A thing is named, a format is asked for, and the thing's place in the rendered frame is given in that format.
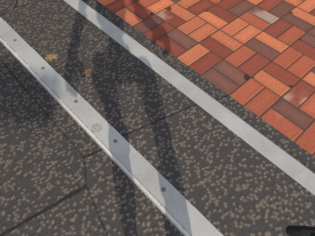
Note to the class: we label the robot right hand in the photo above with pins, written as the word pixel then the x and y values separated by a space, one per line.
pixel 299 230

